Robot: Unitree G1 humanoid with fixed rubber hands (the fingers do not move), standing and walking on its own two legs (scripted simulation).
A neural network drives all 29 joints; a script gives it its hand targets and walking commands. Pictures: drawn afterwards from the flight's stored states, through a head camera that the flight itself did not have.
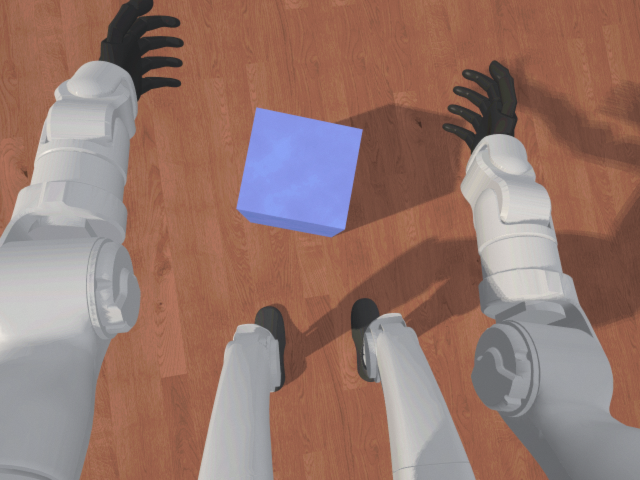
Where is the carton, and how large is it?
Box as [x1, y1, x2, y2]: [236, 107, 362, 236]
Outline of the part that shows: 256,107 236,208 251,222 326,236 332,236 344,229 362,129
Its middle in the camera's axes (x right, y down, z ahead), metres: -0.05 -0.13 +0.86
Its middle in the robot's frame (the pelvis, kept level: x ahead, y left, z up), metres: +0.53 +0.00 -0.53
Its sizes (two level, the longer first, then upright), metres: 0.210 0.200 0.250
